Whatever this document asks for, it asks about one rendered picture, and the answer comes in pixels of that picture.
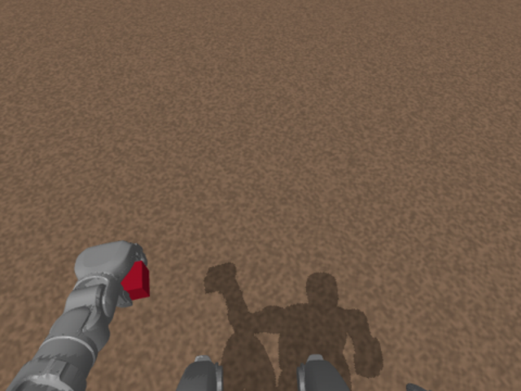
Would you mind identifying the left robot arm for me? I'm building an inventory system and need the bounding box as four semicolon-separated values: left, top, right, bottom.
6;273;120;391

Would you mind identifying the left robot hand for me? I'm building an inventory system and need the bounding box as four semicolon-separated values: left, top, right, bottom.
74;240;147;308

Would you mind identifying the small box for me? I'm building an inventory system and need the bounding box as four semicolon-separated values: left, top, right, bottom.
120;261;150;300

